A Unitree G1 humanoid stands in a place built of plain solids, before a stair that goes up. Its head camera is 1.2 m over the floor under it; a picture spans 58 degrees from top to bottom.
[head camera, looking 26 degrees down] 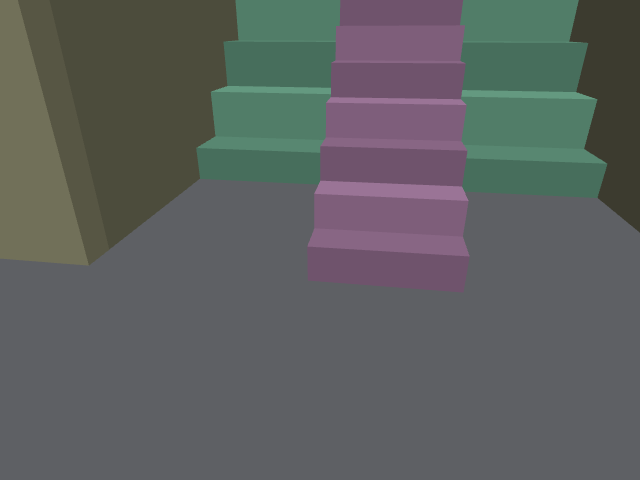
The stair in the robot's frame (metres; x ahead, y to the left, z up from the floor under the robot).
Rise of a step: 0.20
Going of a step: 0.23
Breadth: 0.80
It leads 8 degrees to the right of straight ahead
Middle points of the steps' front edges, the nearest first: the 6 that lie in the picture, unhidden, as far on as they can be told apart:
1.91 -0.33 0.20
2.14 -0.36 0.41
2.36 -0.40 0.61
2.59 -0.43 0.81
2.81 -0.46 1.01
3.04 -0.50 1.22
